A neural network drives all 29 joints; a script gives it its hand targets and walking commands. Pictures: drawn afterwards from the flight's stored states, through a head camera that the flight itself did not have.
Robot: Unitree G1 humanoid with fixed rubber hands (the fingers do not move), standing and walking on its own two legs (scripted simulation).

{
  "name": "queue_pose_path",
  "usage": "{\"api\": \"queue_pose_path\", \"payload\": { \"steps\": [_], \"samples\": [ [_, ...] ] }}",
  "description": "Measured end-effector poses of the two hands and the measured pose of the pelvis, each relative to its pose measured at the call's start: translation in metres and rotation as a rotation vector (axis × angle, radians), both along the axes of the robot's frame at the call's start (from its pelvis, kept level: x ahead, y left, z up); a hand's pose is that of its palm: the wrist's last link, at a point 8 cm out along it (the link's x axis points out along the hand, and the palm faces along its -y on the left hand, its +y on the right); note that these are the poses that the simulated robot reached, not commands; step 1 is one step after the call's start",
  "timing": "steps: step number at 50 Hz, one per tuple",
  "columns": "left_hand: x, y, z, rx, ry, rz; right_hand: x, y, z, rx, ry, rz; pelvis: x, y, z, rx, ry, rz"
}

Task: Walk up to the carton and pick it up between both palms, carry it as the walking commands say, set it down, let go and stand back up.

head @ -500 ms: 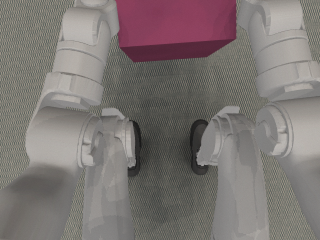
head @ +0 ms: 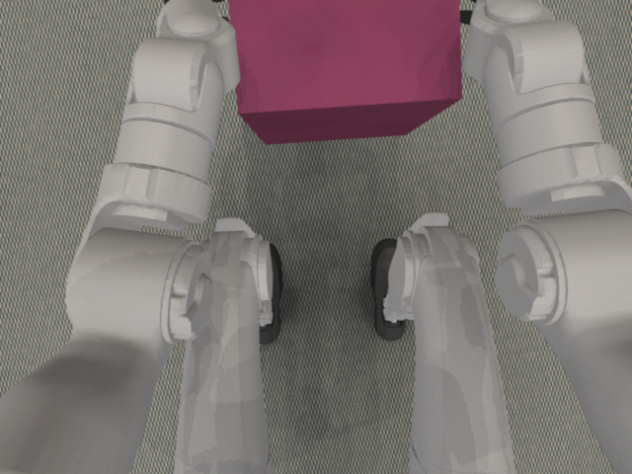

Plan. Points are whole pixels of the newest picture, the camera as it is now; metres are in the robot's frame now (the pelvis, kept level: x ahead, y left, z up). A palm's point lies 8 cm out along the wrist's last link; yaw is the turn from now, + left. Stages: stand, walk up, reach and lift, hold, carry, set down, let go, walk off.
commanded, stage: reach and lift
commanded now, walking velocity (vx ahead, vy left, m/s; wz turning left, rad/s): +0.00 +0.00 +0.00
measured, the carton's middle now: (334, 7) +0.60 -0.01 -0.15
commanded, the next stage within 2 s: none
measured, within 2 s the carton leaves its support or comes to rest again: neither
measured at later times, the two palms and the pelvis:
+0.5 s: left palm out of the picture +0.53 +0.14 +0.01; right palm out of the picture +0.53 -0.14 +0.00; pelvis +0.00 +0.00 +0.06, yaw +0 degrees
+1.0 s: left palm out of the picture +0.51 +0.13 +0.07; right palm out of the picture +0.51 -0.15 +0.07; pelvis +0.00 +0.00 +0.11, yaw +0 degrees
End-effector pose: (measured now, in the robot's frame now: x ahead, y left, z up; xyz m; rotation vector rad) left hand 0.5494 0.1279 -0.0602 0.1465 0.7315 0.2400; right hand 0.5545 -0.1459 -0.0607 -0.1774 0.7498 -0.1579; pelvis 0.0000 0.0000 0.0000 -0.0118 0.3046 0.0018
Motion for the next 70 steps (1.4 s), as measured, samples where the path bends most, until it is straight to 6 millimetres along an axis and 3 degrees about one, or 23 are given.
{"api": "queue_pose_path", "payload": {
  "steps": [14, 22, 56, 70],
  "samples": [
    [-0.006, 0.006, 0.04, -0.003, -0.002, 0.007, -0.005, 0.006, 0.039, -0.003, -0.002, 0.007, -0.001, 0.002, 0.032, -0.001, -0.027, -0.003],
    [-0.018, 0.008, 0.057, -0.011, 0.013, 0.008, -0.019, 0.008, 0.056, -0.016, 0.014, 0.017, -0.001, 0.004, 0.05, -0.004, -0.057, -0.002],
    [-0.044, -0.002, 0.149, -0.006, 0.023, -0.003, -0.049, -0.002, 0.146, -0.027, 0.024, 0.016, 0.0, 0.0, 0.124, 0.005, -0.161, -0.004],
    [-0.059, 0.003, 0.188, -0.007, 0.015, 0.008, -0.061, 0.004, 0.186, -0.024, 0.016, 0.019, -0.003, 0.001, 0.155, 0.005, -0.209, -0.005]
  ]
}}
